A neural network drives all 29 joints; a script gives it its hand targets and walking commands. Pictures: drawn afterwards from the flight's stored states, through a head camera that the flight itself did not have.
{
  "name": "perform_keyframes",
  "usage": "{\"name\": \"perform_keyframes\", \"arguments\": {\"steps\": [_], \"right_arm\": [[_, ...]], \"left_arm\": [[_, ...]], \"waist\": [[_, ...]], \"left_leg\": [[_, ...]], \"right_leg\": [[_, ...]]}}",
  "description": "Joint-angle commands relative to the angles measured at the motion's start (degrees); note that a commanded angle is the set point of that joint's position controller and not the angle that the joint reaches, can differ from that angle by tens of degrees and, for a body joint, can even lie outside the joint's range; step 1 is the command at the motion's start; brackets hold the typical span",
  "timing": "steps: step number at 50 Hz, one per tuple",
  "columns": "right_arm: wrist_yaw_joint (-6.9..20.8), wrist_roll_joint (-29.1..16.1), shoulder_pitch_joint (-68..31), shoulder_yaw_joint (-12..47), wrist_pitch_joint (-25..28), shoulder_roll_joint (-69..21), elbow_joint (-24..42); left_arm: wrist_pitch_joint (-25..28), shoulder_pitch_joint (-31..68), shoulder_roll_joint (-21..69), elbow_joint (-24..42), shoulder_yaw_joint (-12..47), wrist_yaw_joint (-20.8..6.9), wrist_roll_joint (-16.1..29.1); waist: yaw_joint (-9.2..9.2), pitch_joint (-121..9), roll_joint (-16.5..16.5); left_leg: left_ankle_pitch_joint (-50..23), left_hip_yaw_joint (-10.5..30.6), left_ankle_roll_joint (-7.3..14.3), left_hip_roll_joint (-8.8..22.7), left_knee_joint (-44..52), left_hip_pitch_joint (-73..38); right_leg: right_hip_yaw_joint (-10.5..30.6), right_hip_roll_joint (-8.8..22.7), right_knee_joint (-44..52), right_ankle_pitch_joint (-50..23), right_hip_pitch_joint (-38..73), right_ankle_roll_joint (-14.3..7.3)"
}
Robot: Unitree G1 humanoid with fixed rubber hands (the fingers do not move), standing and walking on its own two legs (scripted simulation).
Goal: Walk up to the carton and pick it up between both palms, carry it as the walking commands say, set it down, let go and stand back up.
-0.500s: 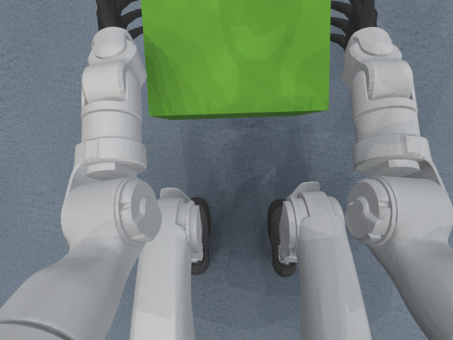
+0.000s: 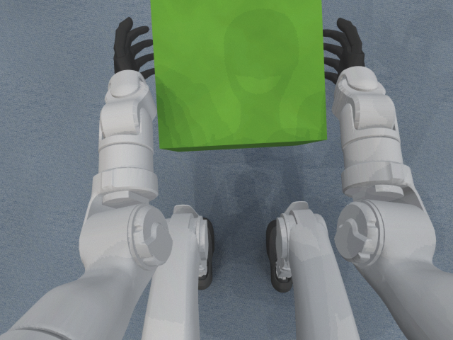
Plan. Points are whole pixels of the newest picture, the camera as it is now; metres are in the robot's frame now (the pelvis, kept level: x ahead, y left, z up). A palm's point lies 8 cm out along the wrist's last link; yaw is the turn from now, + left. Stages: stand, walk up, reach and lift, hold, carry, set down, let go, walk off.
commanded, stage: reach and lift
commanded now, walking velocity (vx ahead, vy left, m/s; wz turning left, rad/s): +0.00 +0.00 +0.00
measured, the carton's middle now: (236, 73) +0.55 +0.00 -0.14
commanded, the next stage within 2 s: none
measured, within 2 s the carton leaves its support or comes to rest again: neither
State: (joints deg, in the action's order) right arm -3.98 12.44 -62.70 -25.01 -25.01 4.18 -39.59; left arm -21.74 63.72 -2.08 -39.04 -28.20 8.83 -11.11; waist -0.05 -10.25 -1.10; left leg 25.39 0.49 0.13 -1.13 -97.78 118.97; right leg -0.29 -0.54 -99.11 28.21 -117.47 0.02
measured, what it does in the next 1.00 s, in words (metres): rises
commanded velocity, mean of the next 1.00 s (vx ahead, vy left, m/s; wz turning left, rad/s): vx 0.00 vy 0.00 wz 0.00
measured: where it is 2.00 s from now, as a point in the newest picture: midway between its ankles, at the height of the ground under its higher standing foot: (241, 266)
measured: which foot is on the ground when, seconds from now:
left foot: down 0.00-1.00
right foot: down 0.00-1.00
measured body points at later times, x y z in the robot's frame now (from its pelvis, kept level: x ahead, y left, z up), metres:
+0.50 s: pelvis +0.01 +0.00 +0.05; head +0.24 +0.00 +0.44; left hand +0.50 +0.17 +0.01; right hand +0.50 -0.17 +0.00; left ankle +0.12 +0.12 -0.46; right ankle +0.10 -0.12 -0.46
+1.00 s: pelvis +0.02 +0.00 +0.12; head +0.22 +0.00 +0.53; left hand +0.48 +0.17 +0.08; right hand +0.48 -0.17 +0.08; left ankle +0.12 +0.12 -0.46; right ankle +0.10 -0.12 -0.46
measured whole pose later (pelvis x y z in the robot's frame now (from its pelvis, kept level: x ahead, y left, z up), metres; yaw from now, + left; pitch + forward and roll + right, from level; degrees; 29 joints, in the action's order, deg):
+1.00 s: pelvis +0.02 +0.00 +0.12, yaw +0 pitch +37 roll +0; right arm -2.7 16.7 -48.1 -27.6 -24.3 -2.6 -36.0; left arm -22.4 47.5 3.7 -35.4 -28.5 7.2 -15.5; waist -0.1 -13.9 -0.5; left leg 22.1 0.3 0.4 -1.2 -74.6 89.8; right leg 0.8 -0.8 -76.0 24.5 -88.8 0.1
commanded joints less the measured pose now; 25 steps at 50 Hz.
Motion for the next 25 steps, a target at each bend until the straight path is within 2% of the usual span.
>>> {"name": "perform_keyframes", "arguments": {"steps": [1, 25], "right_arm": [[20.3, -11.1, -40.3, 26.7, 3.3, -54.5, 3.1], [21.8, -9.6, -32.4, 26.6, 3.0, -59.1, 2.1]], "left_arm": [[-1.4, 32.4, 56.3, -4.8, 27.9, -24.3, 9.1], [-1.4, 25.4, 59.9, -3.7, 29.1, -25.4, 7.5]], "waist": [[-0.82, -59.3, 0.4], [-0.61, -56.9, 0.6]], "left_leg": [[-10.6, -3.0, -0.2, -7.4, 9.1, -37.1], [-10.9, -2.2, 0.0, -7.3, 19.1, -46.9]], "right_leg": [[-2.8, -7.1, 10.9, -12.0, 31.1, 0.3], [-2.2, -7.5, 20.0, -12.3, 41.0, 0.2]]}}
